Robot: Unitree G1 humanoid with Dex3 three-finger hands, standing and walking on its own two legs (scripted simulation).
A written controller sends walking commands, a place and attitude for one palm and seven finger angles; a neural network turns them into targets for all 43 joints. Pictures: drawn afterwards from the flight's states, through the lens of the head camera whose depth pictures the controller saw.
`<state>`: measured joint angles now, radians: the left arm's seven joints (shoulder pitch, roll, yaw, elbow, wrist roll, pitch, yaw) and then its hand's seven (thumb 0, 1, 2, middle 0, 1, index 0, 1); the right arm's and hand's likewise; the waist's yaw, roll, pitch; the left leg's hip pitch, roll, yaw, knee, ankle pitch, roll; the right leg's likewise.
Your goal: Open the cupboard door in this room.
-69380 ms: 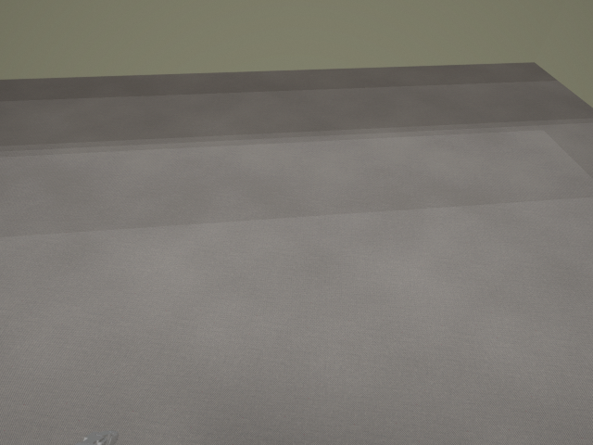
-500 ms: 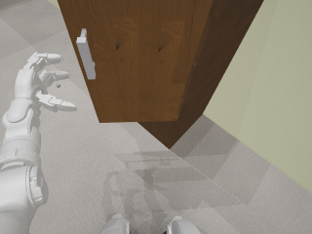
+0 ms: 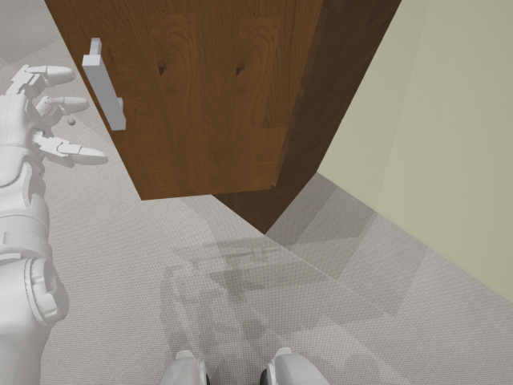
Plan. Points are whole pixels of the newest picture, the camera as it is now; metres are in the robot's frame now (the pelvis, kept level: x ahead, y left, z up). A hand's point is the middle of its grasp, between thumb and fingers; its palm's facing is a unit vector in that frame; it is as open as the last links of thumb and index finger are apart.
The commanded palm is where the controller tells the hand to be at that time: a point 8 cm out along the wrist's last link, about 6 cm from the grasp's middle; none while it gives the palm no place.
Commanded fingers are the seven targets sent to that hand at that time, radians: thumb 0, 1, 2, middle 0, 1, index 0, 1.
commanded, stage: move the hooked fingers beside the handle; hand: left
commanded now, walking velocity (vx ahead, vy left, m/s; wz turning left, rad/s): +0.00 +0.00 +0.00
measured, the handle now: (107, 86) +0.55 +0.20 +0.09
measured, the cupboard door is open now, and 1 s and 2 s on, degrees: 47 47 47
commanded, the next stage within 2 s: slide the fingers in behind the handle in 0.56 s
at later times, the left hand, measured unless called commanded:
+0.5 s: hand (65, 129) +0.48 +0.25 +0.08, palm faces +0.08 -1.00 +0.01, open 13.9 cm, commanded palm +0.46 +0.28 +0.08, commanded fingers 0.00 -0.50 0.30 -0.30 -1.20 -0.30 -1.20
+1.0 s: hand (91, 124) +0.49 +0.21 +0.08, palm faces +0.07 -1.00 +0.00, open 13.9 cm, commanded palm +0.47 +0.25 +0.08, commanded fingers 0.00 -0.50 0.30 -0.30 -1.20 -0.30 -1.20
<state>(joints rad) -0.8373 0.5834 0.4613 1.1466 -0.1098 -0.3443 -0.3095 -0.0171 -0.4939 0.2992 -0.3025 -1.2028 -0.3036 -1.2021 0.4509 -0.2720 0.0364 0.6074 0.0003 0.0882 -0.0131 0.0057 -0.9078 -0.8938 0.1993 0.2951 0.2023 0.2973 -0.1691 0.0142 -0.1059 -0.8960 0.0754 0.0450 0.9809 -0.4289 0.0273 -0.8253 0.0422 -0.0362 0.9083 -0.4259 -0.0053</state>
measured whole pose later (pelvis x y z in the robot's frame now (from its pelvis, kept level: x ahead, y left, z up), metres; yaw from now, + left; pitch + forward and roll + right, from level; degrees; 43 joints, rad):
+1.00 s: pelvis -0.01 +0.00 +0.00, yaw +1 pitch +19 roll -3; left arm -0.89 0.51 0.38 1.18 -0.09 -0.38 -0.22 -0.02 -0.50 0.30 -0.30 -1.20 -0.30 -1.20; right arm 0.41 -0.27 0.04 0.62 -0.01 0.07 -0.01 0.01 -0.91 -0.89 0.20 0.30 0.20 0.30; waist -0.17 0.02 -0.11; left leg -0.92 0.06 0.03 1.01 -0.43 0.03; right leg -0.84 0.03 -0.05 0.94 -0.44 0.00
